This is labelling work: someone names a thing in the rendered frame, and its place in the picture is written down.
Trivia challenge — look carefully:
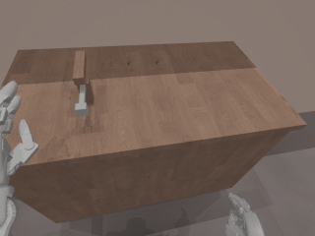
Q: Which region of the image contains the left robot forearm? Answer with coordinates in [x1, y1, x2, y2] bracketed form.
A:
[0, 185, 20, 236]

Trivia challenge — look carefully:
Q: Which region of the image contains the counter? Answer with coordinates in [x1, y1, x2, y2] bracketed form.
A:
[0, 41, 307, 223]

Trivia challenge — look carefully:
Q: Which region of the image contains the right robot hand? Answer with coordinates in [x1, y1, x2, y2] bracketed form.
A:
[225, 193, 265, 236]

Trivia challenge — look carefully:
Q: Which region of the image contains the left robot hand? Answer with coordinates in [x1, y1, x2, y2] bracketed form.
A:
[0, 81, 39, 186]

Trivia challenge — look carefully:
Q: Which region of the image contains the tap lever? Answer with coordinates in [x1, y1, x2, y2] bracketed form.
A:
[75, 85, 89, 117]

